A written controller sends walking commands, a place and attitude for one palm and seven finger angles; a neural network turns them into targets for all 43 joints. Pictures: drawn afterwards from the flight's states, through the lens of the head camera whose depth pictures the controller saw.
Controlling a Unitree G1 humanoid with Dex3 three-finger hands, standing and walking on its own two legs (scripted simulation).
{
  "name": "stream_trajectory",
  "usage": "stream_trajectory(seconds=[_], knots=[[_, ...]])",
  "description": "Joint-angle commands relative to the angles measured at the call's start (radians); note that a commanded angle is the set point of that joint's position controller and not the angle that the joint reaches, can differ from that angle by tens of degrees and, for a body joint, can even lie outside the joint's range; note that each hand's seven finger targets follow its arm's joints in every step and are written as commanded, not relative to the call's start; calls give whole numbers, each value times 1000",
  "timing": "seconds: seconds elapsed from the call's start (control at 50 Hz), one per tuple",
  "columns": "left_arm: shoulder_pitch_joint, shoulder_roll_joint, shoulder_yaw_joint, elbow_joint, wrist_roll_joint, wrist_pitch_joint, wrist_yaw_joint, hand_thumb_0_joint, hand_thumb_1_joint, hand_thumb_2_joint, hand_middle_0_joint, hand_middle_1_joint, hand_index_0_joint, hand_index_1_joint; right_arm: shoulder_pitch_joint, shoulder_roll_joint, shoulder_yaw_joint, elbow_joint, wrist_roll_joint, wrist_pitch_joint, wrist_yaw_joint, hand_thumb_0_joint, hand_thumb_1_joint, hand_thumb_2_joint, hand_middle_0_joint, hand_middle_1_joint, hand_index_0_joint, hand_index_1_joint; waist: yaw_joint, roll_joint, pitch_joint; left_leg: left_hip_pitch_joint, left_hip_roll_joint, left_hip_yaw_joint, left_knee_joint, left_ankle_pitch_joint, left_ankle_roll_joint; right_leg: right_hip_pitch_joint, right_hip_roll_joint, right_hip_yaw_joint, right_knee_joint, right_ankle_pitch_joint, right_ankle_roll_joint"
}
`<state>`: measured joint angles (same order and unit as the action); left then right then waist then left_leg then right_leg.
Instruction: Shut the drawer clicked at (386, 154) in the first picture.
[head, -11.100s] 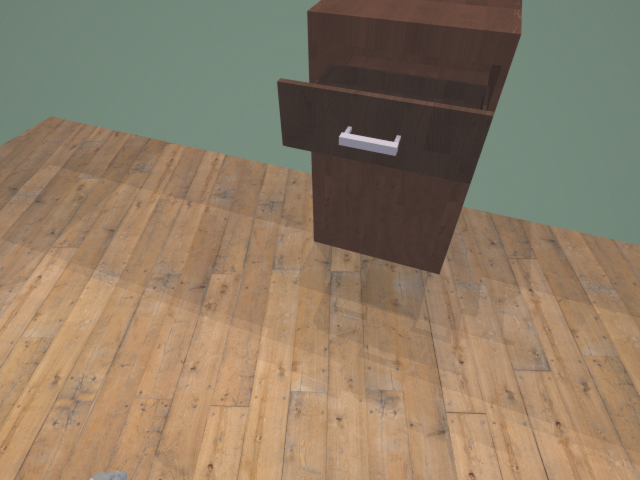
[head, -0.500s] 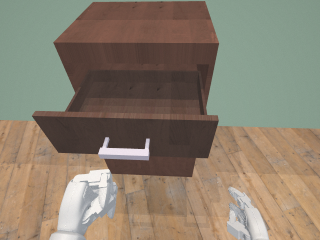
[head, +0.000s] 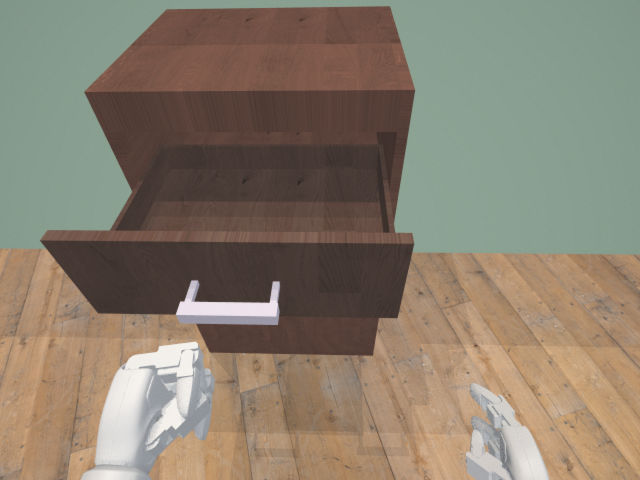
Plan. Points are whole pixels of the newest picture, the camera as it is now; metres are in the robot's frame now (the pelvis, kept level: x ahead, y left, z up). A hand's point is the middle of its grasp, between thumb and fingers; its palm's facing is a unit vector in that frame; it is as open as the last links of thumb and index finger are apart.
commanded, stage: bring the fist close to the handle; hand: left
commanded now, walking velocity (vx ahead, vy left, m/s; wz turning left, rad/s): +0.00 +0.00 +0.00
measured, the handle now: (231, 300) +0.36 +0.15 +0.02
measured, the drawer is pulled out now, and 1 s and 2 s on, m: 0.27 0.27 0.23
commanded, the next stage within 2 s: push the drawer shut in 1.34 s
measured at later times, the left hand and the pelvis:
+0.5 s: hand (225, 381) +0.22 +0.12 +0.06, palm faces +0.00 -1.00 -0.02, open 3.3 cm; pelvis +0.00 -0.01 -0.01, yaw +0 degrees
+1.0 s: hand (242, 368) +0.26 +0.12 +0.01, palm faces -0.02 -1.00 -0.01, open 3.3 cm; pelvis -0.01 +0.00 -0.04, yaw -1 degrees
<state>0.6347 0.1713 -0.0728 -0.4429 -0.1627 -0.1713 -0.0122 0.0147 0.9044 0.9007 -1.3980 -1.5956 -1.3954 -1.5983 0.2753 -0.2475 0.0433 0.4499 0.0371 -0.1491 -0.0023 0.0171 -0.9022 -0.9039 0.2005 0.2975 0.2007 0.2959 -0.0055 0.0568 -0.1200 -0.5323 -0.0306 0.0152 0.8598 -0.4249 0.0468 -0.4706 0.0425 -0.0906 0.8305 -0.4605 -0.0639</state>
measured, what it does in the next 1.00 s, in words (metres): stands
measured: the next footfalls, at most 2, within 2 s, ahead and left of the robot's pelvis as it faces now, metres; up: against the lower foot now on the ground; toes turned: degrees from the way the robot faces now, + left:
none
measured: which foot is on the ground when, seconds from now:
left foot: down 0.00-1.00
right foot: down 0.00-1.00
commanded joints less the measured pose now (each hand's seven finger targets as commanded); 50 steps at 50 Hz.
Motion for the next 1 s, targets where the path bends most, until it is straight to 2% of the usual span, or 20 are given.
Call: stream_trajectory(seconds=[0.0, 0.04, 0.08, 0.16, 0.18, 0.24, 0.32, 0.34, 0.44, 0.48, 0.52, 0.58, 0.62, 0.66, 0.7, 0.82, 0.88, 0.92, 0.96, 0.98], knots=[[-87, 37, 46, -148, -11, -81, -21, 0, 900, 900, -1400, -1600, -1400, -1600, -102, -110, -45, -162, 3, -63, -8, 0, -900, -900, 200, 300, 200, 300, -17, -94, -18, 48, 25, -58, -110, 178, 0, -16, -39, 84, -165, 226, 55], [-96, 51, 66, -118, -13, -93, -29, 0, 900, 900, -1400, -1600, -1400, -1600, -99, -110, -46, -159, 2, -63, -9, 0, -900, -900, 200, 300, 200, 300, -14, -104, -37, 36, 20, -54, -101, 166, -2, -13, -43, 95, -166, 215, 59], [-128, 61, 75, -109, -13, -107, -33, 0, 900, 900, -1400, -1600, -1400, -1600, -100, -111, -48, -155, 2, -65, -9, 0, -900, -900, 200, 300, 200, 300, -12, -66, -50, 41, 20, -53, -94, 179, -1, -12, -44, 98, -159, 231, 56], [-162, 66, 96, -68, -21, -137, -34, 0, 900, 900, -1400, -1600, -1400, -1600, -97, -108, -46, -147, -2, -64, -9, 0, -900, -900, 200, 300, 200, 300, -13, -80, -92, 23, 16, -50, -73, 188, -4, 7, -57, 123, -151, 279, 67], [-176, 88, 121, -53, -21, -143, -34, 0, 900, 900, -1400, -1600, -1400, -1600, -95, -109, -49, -138, -1, -63, -10, 0, -900, -900, 200, 300, 200, 300, -12, -77, -96, 15, 16, -49, -68, 189, -5, 12, -58, 130, -152, 285, 69], [-181, 73, 125, 5, -30, -156, -43, 0, 900, 900, -1400, -1600, -1400, -1600, -98, -110, -50, -131, -2, -60, -9, 0, -900, -900, 200, 300, 200, 300, -16, -105, -98, -9, 14, -47, -54, 197, -7, 20, -68, 144, -147, 341, 80], [-241, 66, 119, 65, -35, -171, -58, 0, 900, 900, -1400, -1600, -1400, -1600, -99, -116, -52, -119, -2, -56, -10, 0, -900, -900, 200, 300, 200, 300, -25, -96, -87, -31, 13, -48, -45, 182, -8, -1, -71, 153, -144, 320, 83], [-234, 68, 124, 69, -33, -179, -59, 0, 900, 900, -1400, -1600, -1400, -1600, -96, -117, -54, -118, -3, -55, -9, 0, -900, -900, 200, 300, 200, 300, -18, -81, -106, -26, 15, -47, -45, 193, -9, 3, -68, 145, -133, 328, 78], [-250, 47, 99, 85, -25, -215, -47, 0, 900, 900, -1400, -1600, -1400, -1600, -86, -117, -62, -117, -8, -54, -2, 0, -900, -900, 200, 300, 200, 300, -23, -65, -160, -18, 16, -44, -26, 238, -7, -11, -62, 122, -86, 399, 74], [-270, 75, 128, 133, -16, -223, -35, 0, 900, 900, -1400, -1600, -1400, -1600, -84, -124, -63, -104, -11, -45, -3, 0, -900, -900, 200, 300, 200, 300, -25, -90, -141, -53, 17, -46, -15, 226, -9, -26, -59, 127, -78, 377, 73], [-305, 37, 89, 146, -10, -237, -30, 0, 900, 900, -1400, -1600, -1400, -1600, -90, -120, -64, -110, -14, -40, 0, 0, -900, -900, 200, 300, 200, 300, -30, -74, -140, -56, 19, -45, -9, 214, -8, -68, -51, 111, -59, 330, 64], [-344, 60, 106, 163, 0, -257, -13, 0, 900, 900, -1400, -1600, -1400, -1600, -87, -125, -68, -104, -21, -32, 2, 0, -900, -900, 200, 300, 200, 300, -23, -71, -177, -68, 21, -49, 8, 219, -7, -87, -44, 104, -31, 306, 55], [-371, 34, 83, 186, 3, -262, -10, 0, 900, 900, -1400, -1600, -1400, -1600, -88, -121, -69, -107, -20, -24, 5, 0, -900, -900, 200, 300, 200, 300, -29, -69, -194, -77, 22, -47, 20, 216, -7, -101, -42, 102, -17, 300, 54], [-424, 51, 98, 213, 3, -268, -7, 0, 900, 900, -1400, -1600, -1400, -1600, -90, -123, -71, -99, -21, -18, 3, 0, -900, -900, 200, 300, 200, 300, -32, -72, -203, -92, 25, -49, 33, 211, -8, -122, -39, 102, 0, 289, 53], [-417, 53, 108, 233, 7, -273, -4, 0, 900, 900, -1400, -1600, -1400, -1600, -87, -122, -72, -96, -23, -8, 4, 0, -900, -900, 200, 300, 200, 300, -19, -62, -234, -98, 24, -48, 38, 224, -9, -109, -38, 102, 14, 299, 48], [-473, 18, 75, 288, 9, -278, -4, 0, 900, 900, -1400, -1600, -1400, -1600, -86, -121, -74, -96, -22, 13, 7, 0, -900, -900, 200, 300, 200, 300, -25, -67, -246, -116, 30, -54, 62, 229, -11, -155, -32, 89, 45, 292, 45], [-539, 29, 68, 327, 24, -281, 5, 0, 900, 900, -1400, -1600, -1400, -1600, -84, -127, -73, -87, -25, 24, 7, 0, -900, -900, 200, 300, 200, 300, -39, -63, -231, -137, 33, -63, 78, 202, -10, -213, -27, 85, 62, 244, 42], [-571, 31, 79, 349, 27, -288, 12, 0, 900, 900, -1400, -1600, -1400, -1600, -89, -125, -75, -87, -28, 32, 7, 0, -900, -900, 200, 300, 200, 300, -36, -78, -245, -153, 33, -65, 87, 180, -11, -222, -27, 84, 73, 217, 42], [-555, 38, 90, 306, 23, -296, 21, 0, 900, 900, -1400, -1600, -1400, -1600, -93, -121, -76, -103, -27, 38, 9, 0, -900, -900, 200, 300, 200, 300, -14, -47, -295, -131, 30, -57, 82, 204, -11, -184, -29, 89, 74, 239, 39], [-559, 62, 105, 298, 27, -295, 28, 0, 900, 900, -1400, -1600, -1400, -1600, -86, -125, -75, -100, -26, 44, 9, 0, -900, -900, 200, 300, 200, 300, -16, -44, -311, -123, 32, -59, 82, 223, -10, -177, -26, 90, 77, 256, 38]])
